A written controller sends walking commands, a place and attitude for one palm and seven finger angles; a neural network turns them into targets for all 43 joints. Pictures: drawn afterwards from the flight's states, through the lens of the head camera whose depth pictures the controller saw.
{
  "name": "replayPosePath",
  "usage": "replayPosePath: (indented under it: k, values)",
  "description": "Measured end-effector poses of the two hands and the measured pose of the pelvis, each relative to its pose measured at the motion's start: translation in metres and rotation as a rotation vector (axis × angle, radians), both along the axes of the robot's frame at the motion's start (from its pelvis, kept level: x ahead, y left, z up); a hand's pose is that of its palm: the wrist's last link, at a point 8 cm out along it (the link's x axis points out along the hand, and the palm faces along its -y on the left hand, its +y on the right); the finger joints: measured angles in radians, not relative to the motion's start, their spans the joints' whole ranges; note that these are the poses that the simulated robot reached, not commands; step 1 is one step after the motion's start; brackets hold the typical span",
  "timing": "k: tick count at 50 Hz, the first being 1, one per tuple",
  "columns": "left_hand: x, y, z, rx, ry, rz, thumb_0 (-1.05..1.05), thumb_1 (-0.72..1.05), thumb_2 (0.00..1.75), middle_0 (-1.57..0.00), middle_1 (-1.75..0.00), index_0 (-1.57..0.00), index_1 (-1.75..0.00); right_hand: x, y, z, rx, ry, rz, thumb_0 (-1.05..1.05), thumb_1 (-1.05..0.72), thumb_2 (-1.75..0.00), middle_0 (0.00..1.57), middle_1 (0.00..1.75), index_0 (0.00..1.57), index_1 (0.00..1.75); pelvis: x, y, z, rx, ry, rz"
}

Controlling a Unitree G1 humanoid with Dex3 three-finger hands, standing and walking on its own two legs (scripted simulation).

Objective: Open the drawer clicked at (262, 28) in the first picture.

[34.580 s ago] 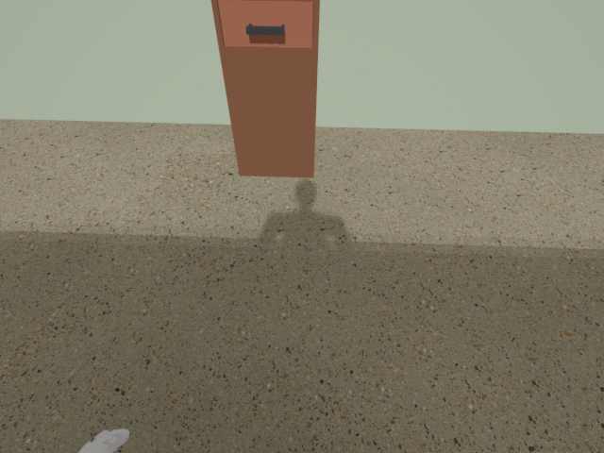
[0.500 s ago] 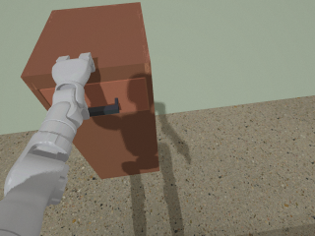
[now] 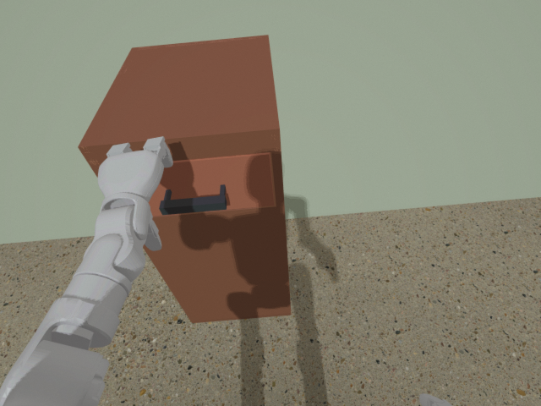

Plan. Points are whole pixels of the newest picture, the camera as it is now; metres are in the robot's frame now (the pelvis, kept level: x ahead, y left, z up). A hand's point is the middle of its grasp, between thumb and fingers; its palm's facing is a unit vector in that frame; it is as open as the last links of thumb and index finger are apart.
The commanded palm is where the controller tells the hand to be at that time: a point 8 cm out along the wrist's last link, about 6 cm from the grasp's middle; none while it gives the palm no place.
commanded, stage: draw the hand back to the body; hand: left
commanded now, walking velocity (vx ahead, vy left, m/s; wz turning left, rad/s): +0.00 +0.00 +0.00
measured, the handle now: (194, 198) +0.53 +0.21 -0.04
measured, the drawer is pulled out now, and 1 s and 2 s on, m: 0.00 0.00 0.00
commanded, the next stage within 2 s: step back with the hand held close in 1.28 s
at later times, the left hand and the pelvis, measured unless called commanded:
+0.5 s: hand (122, 240) +0.28 +0.20 +0.16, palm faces +0.27 -0.91 -0.33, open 13.3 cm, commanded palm +0.24 +0.24 +0.17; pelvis -0.01 -0.01 +0.01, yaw +1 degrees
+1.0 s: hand (48, 341) +0.16 +0.23 +0.16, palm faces +0.37 -0.84 -0.40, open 9.3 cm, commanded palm +0.11 +0.27 +0.18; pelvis -0.02 -0.01 +0.01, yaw +1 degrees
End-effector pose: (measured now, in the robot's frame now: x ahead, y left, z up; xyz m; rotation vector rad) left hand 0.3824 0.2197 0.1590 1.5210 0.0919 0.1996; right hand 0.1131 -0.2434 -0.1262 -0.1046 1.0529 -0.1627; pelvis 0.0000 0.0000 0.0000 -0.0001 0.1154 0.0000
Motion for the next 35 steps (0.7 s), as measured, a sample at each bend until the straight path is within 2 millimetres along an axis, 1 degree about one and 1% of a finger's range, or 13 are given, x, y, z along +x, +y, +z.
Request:
replayPosePath:
  k: [3, 5, 7, 11, 15, 16, 17, 19, 21, 23, 25, 27, 35]
  values:
    - [-0.018, 0.011, -0.004, -0.006, 0.047, 0.032, 0.00, -0.49, 0.30, -0.32, -1.20, -0.32, -1.20, 0.021, 0.003, 0.008, -0.011, -0.046, 0.034, 0.01, -0.90, -0.90, 0.20, 0.30, 0.20, 0.30, -0.003, -0.002, 0.001, 0.001, -0.025, 0.013]
    - [-0.030, 0.015, -0.006, -0.011, 0.072, 0.025, 0.00, -0.49, 0.30, -0.32, -1.20, -0.32, -1.20, 0.037, 0.004, 0.014, -0.025, -0.086, 0.058, 0.01, -0.90, -0.90, 0.20, 0.30, 0.20, 0.30, -0.005, -0.003, 0.002, 0.001, -0.038, 0.022]
    - [-0.043, 0.015, -0.006, -0.018, 0.082, -0.004, 0.00, -0.49, 0.30, -0.32, -1.20, -0.32, -1.20, 0.052, 0.006, 0.022, -0.037, -0.132, 0.081, 0.01, -0.90, -0.90, 0.20, 0.30, 0.20, 0.30, -0.006, -0.003, 0.002, 0.001, -0.050, 0.028]
    - [-0.067, 0.009, -0.005, -0.031, 0.068, -0.081, 0.00, -0.49, 0.30, -0.32, -1.20, -0.32, -1.20, 0.079, 0.013, 0.035, -0.048, -0.217, 0.127, 0.01, -0.90, -0.90, 0.20, 0.30, 0.20, 0.30, -0.009, -0.003, 0.002, 0.002, -0.070, 0.038]
    - [-0.090, 0.008, -0.001, -0.035, 0.023, -0.107, 0.00, -0.49, 0.30, -0.32, -1.20, -0.32, -1.20, 0.096, 0.025, 0.044, -0.032, -0.273, 0.168, 0.01, -0.90, -0.90, 0.19, 0.30, 0.20, 0.30, -0.011, -0.004, 0.003, 0.003, -0.087, 0.038]
    - [-0.095, 0.010, 0.000, -0.212, -0.008, -0.107, 0.00, -0.49, 0.30, -0.32, -1.20, -0.33, -1.20, 0.098, 0.028, 0.046, -0.025, -0.286, 0.175, 0.01, -0.90, -0.90, 0.19, 0.30, 0.20, 0.30, -0.013, -0.004, 0.003, 0.002, -0.101, 0.041]
    - [-0.098, 0.012, 0.000, -0.419, -0.048, -0.106, 0.00, -0.49, 0.30, -0.32, -1.20, -0.33, -1.20, 0.098, 0.032, 0.048, -0.020, -0.300, 0.187, 0.01, -0.90, -0.90, 0.19, 0.30, 0.20, 0.30, -0.014, -0.004, 0.004, 0.001, -0.117, 0.043]
    - [-0.105, 0.015, 0.000, -0.723, -0.134, -0.112, 0.00, -0.47, 0.31, -0.32, -1.19, -0.33, -1.19, 0.097, 0.040, 0.054, -0.015, -0.325, 0.210, 0.01, -0.90, -0.90, 0.19, 0.30, 0.20, 0.30, -0.015, -0.007, 0.005, 0.000, -0.141, 0.039]
    - [-0.113, 0.017, 0.002, -0.933, -0.222, -0.120, 0.00, -0.45, 0.32, -0.32, -1.17, -0.32, -1.17, 0.092, 0.046, 0.059, -0.014, -0.343, 0.220, 0.01, -0.90, -0.90, 0.20, 0.30, 0.20, 0.30, -0.014, -0.009, 0.006, 0.000, -0.156, 0.028]
    - [-0.122, 0.020, 0.007, -1.055, -0.301, -0.131, 0.00, -0.41, 0.34, -0.31, -1.15, -0.32, -1.15, 0.086, 0.048, 0.062, -0.014, -0.361, 0.224, 0.01, -0.90, -0.90, 0.20, 0.30, 0.21, 0.30, -0.012, -0.010, 0.007, -0.002, -0.167, 0.020]
    - [-0.133, 0.021, 0.012, -1.120, -0.359, -0.141, 0.00, -0.36, 0.36, -0.31, -1.12, -0.31, -1.12, 0.078, 0.048, 0.062, -0.012, -0.367, 0.220, 0.01, -0.90, -0.90, 0.20, 0.30, 0.21, 0.30, -0.010, -0.010, 0.007, -0.004, -0.176, 0.015]
    - [-0.143, 0.024, 0.016, -1.149, -0.392, -0.146, 0.00, -0.31, 0.38, -0.30, -1.08, -0.30, -1.08, 0.070, 0.046, 0.059, -0.015, -0.357, 0.216, 0.01, -0.90, -0.90, 0.20, 0.30, 0.21, 0.30, -0.008, -0.010, 0.008, -0.004, -0.182, 0.014]
    - [-0.181, 0.038, 0.014, -1.122, -0.407, -0.096, 0.00, -0.06, 0.49, -0.28, -0.92, -0.28, -0.92, 0.042, 0.019, 0.045, -0.062, -0.282, 0.185, 0.01, -0.90, -0.90, 0.20, 0.30, 0.21, 0.30, -0.008, -0.010, 0.009, -0.006, -0.181, 0.008]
